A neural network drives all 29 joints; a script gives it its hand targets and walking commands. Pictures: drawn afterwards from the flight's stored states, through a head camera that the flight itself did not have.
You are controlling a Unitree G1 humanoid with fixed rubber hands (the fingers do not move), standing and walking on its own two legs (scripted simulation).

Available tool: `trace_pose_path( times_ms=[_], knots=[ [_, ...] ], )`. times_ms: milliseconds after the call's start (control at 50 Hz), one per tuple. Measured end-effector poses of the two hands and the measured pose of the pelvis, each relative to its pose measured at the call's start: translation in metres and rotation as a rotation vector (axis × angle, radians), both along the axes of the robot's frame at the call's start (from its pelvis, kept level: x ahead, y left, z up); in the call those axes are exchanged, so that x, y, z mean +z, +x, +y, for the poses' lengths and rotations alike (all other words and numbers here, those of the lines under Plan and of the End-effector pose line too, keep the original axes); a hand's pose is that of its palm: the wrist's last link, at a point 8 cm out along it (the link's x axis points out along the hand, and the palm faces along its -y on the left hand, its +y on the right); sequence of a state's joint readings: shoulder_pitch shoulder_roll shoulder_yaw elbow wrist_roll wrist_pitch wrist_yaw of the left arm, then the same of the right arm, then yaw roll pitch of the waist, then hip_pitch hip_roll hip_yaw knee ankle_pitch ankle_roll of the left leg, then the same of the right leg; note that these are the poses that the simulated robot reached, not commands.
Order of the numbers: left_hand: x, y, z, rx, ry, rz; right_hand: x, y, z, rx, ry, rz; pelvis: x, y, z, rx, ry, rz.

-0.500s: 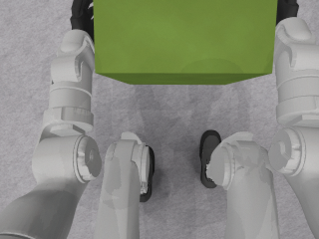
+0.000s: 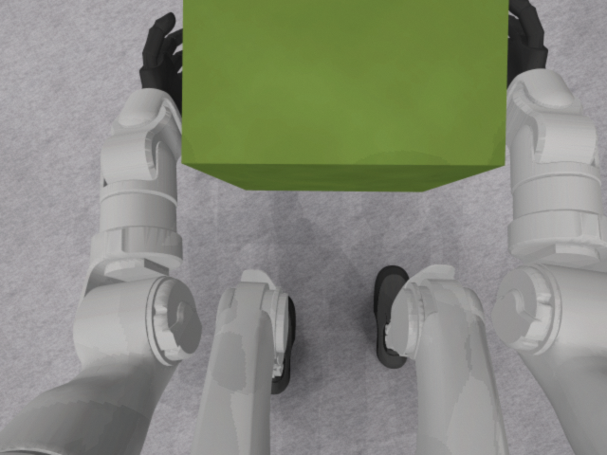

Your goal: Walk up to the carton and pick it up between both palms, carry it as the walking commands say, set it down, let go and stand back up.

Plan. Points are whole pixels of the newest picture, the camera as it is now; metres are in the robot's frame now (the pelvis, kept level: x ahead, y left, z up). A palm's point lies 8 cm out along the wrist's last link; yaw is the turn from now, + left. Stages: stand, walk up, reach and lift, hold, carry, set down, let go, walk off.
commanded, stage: reach and lift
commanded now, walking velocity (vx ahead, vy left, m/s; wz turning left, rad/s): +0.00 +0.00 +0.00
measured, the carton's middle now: (336, 102) +0.52 -0.02 -0.16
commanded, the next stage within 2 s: none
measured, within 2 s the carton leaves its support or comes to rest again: neither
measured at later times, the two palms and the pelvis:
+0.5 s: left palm (124, 83) +0.50 +0.18 -0.01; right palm (558, 64) +0.50 -0.21 -0.02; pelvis +0.01 +0.00 +0.06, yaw -1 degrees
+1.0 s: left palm (61, 66) +0.48 +0.18 +0.07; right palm out of the picture +0.48 -0.21 +0.05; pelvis +0.03 +0.00 +0.12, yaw -1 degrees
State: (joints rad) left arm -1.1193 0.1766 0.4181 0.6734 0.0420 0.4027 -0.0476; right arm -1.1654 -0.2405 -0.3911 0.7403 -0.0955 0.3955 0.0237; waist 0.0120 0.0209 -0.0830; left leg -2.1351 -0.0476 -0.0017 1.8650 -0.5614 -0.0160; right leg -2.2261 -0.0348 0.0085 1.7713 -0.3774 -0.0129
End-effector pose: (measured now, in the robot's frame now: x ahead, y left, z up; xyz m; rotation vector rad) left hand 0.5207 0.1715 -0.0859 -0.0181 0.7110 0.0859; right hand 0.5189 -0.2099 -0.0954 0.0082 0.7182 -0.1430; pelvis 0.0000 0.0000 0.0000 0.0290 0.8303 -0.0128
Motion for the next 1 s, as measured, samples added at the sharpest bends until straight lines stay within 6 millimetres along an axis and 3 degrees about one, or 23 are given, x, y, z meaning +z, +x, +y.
trace_pose_path(
  times_ms=[1000],
  knots=[
    [0.152, -0.037, 0.006, -0.013, -0.007, 0.005, 0.148, -0.04, 0.005, -0.009, 0.021, 0.006, 0.122, 0.026, -0.004, -0.008, -0.01, -0.081]
  ],
)
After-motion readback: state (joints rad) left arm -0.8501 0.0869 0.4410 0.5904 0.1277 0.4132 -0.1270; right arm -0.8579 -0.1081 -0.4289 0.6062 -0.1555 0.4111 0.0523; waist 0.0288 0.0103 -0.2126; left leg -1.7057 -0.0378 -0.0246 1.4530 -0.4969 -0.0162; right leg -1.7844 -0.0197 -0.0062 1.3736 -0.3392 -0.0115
